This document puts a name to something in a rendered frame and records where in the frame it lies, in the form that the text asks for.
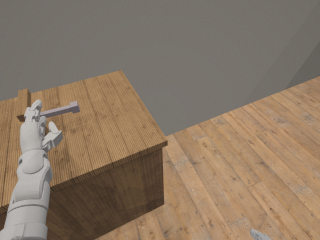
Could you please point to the tap lever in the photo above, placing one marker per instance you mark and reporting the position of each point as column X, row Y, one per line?
column 73, row 107

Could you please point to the counter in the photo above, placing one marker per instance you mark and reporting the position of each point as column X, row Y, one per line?
column 107, row 170

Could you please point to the left robot hand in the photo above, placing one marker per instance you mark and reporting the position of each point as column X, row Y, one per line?
column 32, row 131

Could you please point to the right robot hand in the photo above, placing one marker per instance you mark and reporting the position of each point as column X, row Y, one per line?
column 258, row 235

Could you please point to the left robot forearm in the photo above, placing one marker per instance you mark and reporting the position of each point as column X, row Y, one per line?
column 29, row 203

